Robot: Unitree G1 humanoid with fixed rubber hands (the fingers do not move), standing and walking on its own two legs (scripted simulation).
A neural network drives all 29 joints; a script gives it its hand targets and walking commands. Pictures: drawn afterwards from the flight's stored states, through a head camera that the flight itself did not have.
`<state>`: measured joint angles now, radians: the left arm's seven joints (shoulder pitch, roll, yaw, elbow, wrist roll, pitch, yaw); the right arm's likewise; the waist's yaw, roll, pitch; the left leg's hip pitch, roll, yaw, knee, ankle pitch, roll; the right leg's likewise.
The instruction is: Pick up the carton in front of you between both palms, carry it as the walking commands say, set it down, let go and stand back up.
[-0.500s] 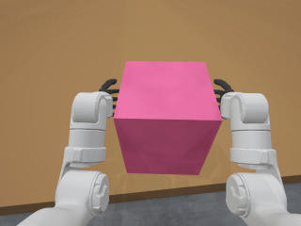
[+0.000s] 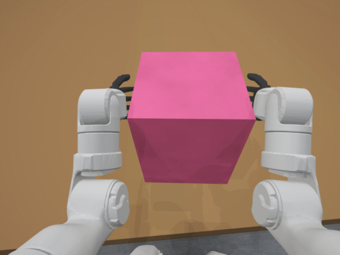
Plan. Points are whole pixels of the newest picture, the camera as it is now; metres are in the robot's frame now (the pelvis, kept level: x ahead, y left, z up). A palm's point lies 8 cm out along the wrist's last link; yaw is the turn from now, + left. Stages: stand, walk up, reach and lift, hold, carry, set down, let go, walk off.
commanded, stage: carry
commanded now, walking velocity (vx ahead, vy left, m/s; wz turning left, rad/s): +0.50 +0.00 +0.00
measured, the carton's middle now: (186, 121) +0.39 +0.00 +0.08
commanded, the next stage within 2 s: none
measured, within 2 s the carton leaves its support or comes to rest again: neither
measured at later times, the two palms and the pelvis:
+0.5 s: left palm (131, 7) +0.73 +0.17 +0.20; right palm (234, 11) +0.70 -0.13 +0.19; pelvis +0.33 +0.06 +0.06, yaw -1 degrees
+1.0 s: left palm out of the picture +1.05 +0.19 +0.34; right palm out of the picture +1.07 -0.11 +0.34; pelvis +0.68 +0.03 +0.13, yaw +1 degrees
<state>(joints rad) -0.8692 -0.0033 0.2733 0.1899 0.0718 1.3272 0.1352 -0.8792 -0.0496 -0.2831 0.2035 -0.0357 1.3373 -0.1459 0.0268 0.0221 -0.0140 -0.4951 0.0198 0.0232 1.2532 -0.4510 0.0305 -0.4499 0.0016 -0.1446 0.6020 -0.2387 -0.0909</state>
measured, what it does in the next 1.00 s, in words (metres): climbs: left foot 0.14 m higher, then right foot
